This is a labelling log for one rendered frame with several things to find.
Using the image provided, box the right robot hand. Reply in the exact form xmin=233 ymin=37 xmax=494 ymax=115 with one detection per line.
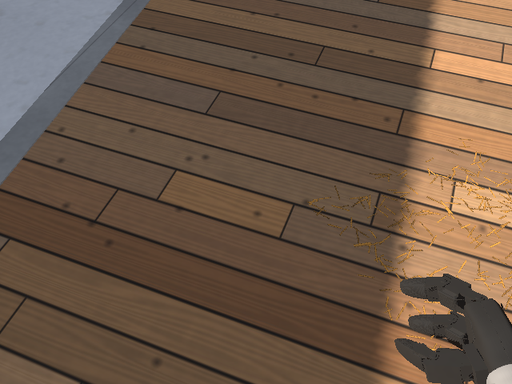
xmin=394 ymin=274 xmax=512 ymax=384

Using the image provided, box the robot right forearm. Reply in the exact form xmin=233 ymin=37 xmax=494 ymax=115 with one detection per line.
xmin=486 ymin=364 xmax=512 ymax=384

